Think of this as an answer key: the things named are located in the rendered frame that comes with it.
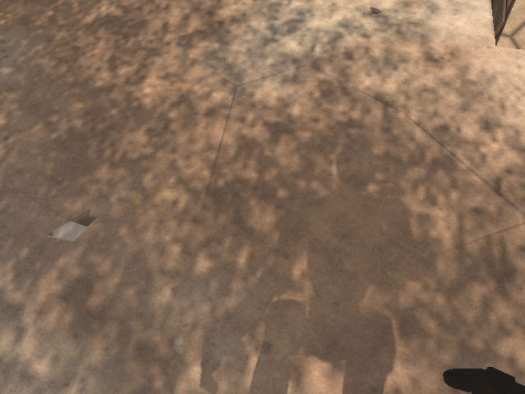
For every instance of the robot right hand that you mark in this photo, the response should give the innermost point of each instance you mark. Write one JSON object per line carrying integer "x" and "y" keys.
{"x": 482, "y": 381}

